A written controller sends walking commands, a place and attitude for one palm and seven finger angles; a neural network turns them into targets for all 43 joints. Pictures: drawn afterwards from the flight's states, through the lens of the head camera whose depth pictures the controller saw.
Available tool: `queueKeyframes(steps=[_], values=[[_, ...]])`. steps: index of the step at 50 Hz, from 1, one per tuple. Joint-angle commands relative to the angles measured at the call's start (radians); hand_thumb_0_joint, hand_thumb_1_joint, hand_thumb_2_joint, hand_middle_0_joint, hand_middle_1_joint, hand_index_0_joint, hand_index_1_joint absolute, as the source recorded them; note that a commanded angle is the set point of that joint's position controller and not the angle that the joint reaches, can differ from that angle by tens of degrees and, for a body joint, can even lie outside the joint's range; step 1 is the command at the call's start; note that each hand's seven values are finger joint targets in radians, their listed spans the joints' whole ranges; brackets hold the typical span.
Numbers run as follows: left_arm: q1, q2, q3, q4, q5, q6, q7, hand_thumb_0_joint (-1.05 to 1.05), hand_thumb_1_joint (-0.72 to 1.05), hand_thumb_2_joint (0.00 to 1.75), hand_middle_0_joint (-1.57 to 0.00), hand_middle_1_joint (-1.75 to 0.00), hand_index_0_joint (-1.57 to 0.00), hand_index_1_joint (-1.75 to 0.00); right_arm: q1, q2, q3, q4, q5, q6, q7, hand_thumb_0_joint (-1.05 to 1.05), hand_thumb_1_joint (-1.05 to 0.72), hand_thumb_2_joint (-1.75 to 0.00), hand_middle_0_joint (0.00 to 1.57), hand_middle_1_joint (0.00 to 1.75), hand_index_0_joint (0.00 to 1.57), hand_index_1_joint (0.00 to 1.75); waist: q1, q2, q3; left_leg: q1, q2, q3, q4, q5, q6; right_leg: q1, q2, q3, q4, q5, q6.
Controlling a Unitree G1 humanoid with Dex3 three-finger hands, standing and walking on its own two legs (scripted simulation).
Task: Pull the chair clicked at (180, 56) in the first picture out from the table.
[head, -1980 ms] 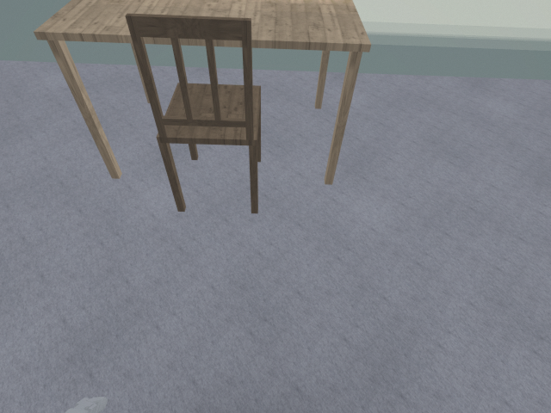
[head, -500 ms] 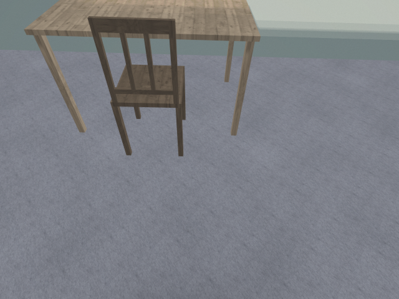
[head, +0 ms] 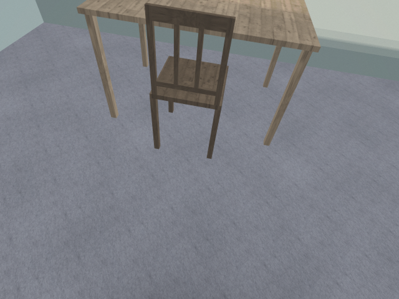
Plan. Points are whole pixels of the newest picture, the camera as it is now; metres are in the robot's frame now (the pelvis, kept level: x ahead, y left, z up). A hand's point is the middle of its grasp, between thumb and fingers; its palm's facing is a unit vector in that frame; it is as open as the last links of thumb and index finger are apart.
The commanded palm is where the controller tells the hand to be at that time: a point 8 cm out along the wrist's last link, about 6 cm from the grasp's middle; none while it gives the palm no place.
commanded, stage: walk to a spot facing it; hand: left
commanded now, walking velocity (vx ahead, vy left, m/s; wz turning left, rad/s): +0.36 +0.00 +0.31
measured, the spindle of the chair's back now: (176, 56) +1.09 +0.13 -0.09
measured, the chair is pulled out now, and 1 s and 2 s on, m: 0.00 0.00 0.00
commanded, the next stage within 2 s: turn to face it in 0.54 s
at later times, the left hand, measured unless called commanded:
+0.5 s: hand (137, 228) +0.31 +0.16 -0.15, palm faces +0.18 -0.97 -0.18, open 7.4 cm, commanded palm none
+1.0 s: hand (117, 253) +0.25 +0.20 -0.17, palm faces +0.31 -0.94 -0.17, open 7.4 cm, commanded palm none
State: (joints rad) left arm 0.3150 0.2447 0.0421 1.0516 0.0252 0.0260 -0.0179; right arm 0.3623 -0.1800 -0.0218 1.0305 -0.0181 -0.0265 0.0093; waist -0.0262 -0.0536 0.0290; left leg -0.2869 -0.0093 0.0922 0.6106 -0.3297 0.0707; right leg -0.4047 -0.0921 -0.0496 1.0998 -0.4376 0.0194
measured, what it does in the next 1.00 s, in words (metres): walks ahead: right foot, then left foot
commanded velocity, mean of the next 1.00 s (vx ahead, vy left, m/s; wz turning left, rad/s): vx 0.15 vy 0.00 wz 0.03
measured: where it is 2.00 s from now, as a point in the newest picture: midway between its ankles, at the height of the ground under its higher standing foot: (186, 269)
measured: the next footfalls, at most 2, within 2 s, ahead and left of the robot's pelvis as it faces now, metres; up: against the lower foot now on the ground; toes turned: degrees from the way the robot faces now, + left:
right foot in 0.40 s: +0.34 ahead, -0.13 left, +0.00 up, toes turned +2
left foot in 0.78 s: +0.39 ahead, +0.16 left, +0.00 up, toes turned +26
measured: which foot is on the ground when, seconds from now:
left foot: down 0.00-0.42, up 0.44-0.76, down 0.78-1.00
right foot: up 0.00-0.38, down 0.40-0.80, up 0.82-1.00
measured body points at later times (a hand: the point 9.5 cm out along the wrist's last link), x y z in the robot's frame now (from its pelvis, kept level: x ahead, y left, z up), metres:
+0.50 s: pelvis +0.21 -0.03 -0.01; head +0.24 -0.03 +0.44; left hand +0.30 +0.21 -0.14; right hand +0.19 -0.27 -0.16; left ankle +0.07 +0.06 -0.64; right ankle +0.30 -0.13 -0.73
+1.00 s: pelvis +0.33 +0.03 +0.01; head +0.35 +0.06 +0.46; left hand +0.24 +0.25 -0.16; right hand +0.52 -0.14 -0.12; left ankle +0.35 +0.14 -0.73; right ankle +0.33 -0.10 -0.67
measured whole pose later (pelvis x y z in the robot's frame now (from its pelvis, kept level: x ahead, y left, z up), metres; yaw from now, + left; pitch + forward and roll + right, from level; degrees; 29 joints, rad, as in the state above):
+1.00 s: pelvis +0.33 +0.03 +0.01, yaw +11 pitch -2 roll -1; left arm 0.34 0.19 0.05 1.07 0.01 0.05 0.00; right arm 0.06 -0.13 0.00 0.96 -0.02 -0.01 -0.01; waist 0.07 -0.03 0.08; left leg -0.27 0.10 0.23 0.53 -0.22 0.04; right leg -0.40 -0.08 -0.09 1.01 -0.50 0.04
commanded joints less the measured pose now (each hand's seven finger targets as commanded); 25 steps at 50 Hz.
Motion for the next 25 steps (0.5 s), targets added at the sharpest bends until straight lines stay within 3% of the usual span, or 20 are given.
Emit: queueKeyframes(steps=[1, 4, 9, 12, 15, 16, 17, 18, 19, 20, 21, 22, 23, 25], values=[[-0.074, 0.044, 0.021, -0.104, 0.007, -0.059, -0.007, 0.00, 0.90, 0.90, -0.20, -0.30, -0.20, -0.30, 0.070, -0.150, -0.037, -0.018, 0.005, -0.051, -0.027, 0.00, -0.90, -0.90, 0.20, 0.30, 0.20, 0.30, 0.006, 0.143, 0.021, 0.148, 0.235, -0.377, -0.425, 0.056, 0.110, -0.251, -0.040, 0.033, 0.053, 0.164, 0.022], [-0.088, 0.026, 0.018, -0.106, 0.006, -0.054, -0.001, 0.00, 0.90, 0.90, -0.20, -0.30, -0.20, -0.30, 0.109, -0.129, -0.040, 0.008, 0.010, -0.061, -0.030, 0.00, -0.90, -0.90, 0.20, 0.30, 0.20, 0.30, 0.003, 0.119, 0.021, 0.212, 0.224, -0.318, -0.419, 0.226, 0.129, -0.278, -0.040, 0.019, -0.010, 0.202, 0.043], [-0.210, 0.005, 0.017, -0.143, -0.001, -0.057, 0.000, 0.00, 0.90, 0.90, -0.20, -0.30, -0.20, -0.30, 0.159, -0.101, -0.042, 0.046, 0.009, -0.061, -0.035, 0.00, -0.90, -0.90, 0.20, 0.30, 0.20, 0.30, -0.022, 0.134, 0.082, 0.272, 0.227, -0.292, -0.429, 0.325, 0.137, -0.323, -0.044, 0.001, -0.177, 0.246, 0.055], [-0.288, -0.003, 0.016, -0.167, -0.003, -0.066, -0.002, 0.00, 0.90, 0.90, -0.20, -0.30, -0.20, -0.30, 0.178, -0.096, -0.043, 0.060, 0.002, -0.059, -0.036, 0.00, -0.90, -0.90, 0.20, 0.30, 0.20, 0.30, -0.043, 0.159, 0.109, 0.282, 0.224, -0.281, -0.409, 0.389, 0.129, -0.282, -0.028, -0.017, -0.317, 0.244, 0.042], [-0.314, -0.010, 0.020, -0.179, -0.005, -0.073, -0.002, 0.00, 0.90, 0.90, -0.20, -0.30, -0.20, -0.30, 0.167, -0.112, -0.048, 0.065, -0.006, -0.054, -0.037, 0.00, -0.90, -0.90, 0.20, 0.30, 0.20, 0.30, -0.046, 0.170, 0.109, 0.262, 0.223, -0.270, -0.362, 0.483, 0.115, -0.160, 0.009, -0.043, -0.421, 0.228, 0.014], [-0.291, -0.002, 0.023, -0.178, -0.006, -0.078, -0.001, 0.00, 0.90, 0.90, -0.20, -0.30, -0.20, -0.30, 0.153, -0.118, -0.051, 0.065, -0.008, -0.053, -0.038, 0.00, -0.90, -0.90, 0.20, 0.30, 0.20, 0.30, -0.030, 0.167, 0.097, 0.254, 0.228, -0.277, -0.326, 0.539, 0.110, -0.096, 0.022, -0.046, -0.460, 0.211, 0.003], [-0.228, 0.007, 0.028, -0.163, -0.005, -0.082, -0.001, 0.00, 0.90, 0.90, -0.20, -0.30, -0.20, -0.30, 0.133, -0.129, -0.052, 0.062, -0.005, -0.052, -0.039, 0.00, -0.90, -0.90, 0.20, 0.30, 0.20, 0.30, 0.004, 0.157, 0.075, 0.232, 0.214, -0.261, -0.255, 0.635, 0.095, 0.009, 0.050, -0.063, -0.501, 0.226, -0.007], [-0.090, 0.029, 0.036, -0.125, -0.003, -0.090, 0.002, 0.00, 0.90, 0.90, -0.20, -0.30, -0.20, -0.30, 0.104, -0.140, -0.056, 0.058, 0.000, -0.051, -0.039, 0.00, -0.90, -0.90, 0.20, 0.30, 0.20, 0.30, 0.071, 0.133, 0.009, 0.211, 0.185, -0.235, -0.109, 0.698, 0.065, 0.177, 0.071, -0.076, -0.564, 0.279, -0.016], [0.068, 0.091, 0.054, -0.082, 0.003, -0.104, 0.011, 0.00, 0.90, 0.90, -0.20, -0.30, -0.20, -0.30, 0.092, -0.131, -0.058, 0.046, 0.009, -0.053, -0.032, 0.00, -0.90, -0.90, 0.20, 0.30, 0.20, 0.30, 0.135, 0.063, -0.080, 0.050, 0.143, -0.208, 0.121, 0.601, 0.024, 0.454, -0.011, 0.018, -0.595, 0.321, -0.048], [0.208, 0.215, 0.087, -0.059, 0.014, -0.113, 0.027, 0.00, 0.90, 0.90, -0.20, -0.30, -0.20, -0.30, 0.150, -0.063, -0.046, 0.007, 0.020, -0.062, -0.022, 0.00, -0.90, -0.90, 0.20, 0.30, 0.20, 0.30, 0.160, -0.208, -0.251, -0.229, -0.030, -0.105, 0.477, 0.026, -0.033, 0.739, -0.346, 0.440, -0.686, 0.353, -0.154], [0.227, 0.245, 0.086, -0.057, -0.007, -0.105, 0.030, 0.00, 0.90, 0.90, -0.20, -0.30, -0.20, -0.30, 0.091, -0.078, -0.049, -0.026, 0.019, -0.055, -0.021, 0.00, -0.90, -0.90, 0.20, 0.30, 0.20, 0.30, 0.150, -0.146, -0.242, -0.308, -0.025, -0.136, 0.701, -0.234, -0.027, 0.676, -0.468, 0.586, -0.788, 0.395, -0.210], [0.133, 0.203, 0.078, -0.077, -0.003, -0.102, 0.032, 0.00, 0.90, 0.90, -0.20, -0.30, -0.20, -0.30, 0.033, -0.074, -0.059, -0.035, 0.011, -0.052, -0.013, 0.00, -0.90, -0.90, 0.20, 0.30, 0.20, 0.30, 0.138, -0.097, -0.162, -0.320, 0.040, -0.150, 0.761, -0.152, -0.022, 0.517, -0.420, 0.495, -0.806, 0.237, -0.203], [0.048, 0.149, 0.064, -0.097, -0.002, -0.102, 0.032, 0.00, 0.90, 0.90, -0.20, -0.30, -0.20, -0.30, -0.013, -0.062, -0.058, -0.048, 0.005, -0.043, -0.006, 0.00, -0.90, -0.90, 0.20, 0.30, 0.20, 0.30, 0.101, -0.086, -0.067, -0.343, 0.080, -0.135, 0.779, -0.086, -0.030, 0.387, -0.391, 0.414, -0.834, 0.172, -0.185], [-0.039, 0.051, 0.033, -0.109, 0.001, -0.105, 0.038, 0.00, 0.90, 0.90, -0.20, -0.30, -0.20, -0.30, -0.059, -0.045, -0.054, -0.044, -0.003, -0.004, 0.009, 0.00, -0.90, -0.90, 0.20, 0.30, 0.20, 0.30, 0.042, -0.042, 0.016, -0.295, 0.124, -0.128, 0.727, -0.006, -0.051, 0.176, -0.317, 0.177, -0.865, 0.194, -0.132]])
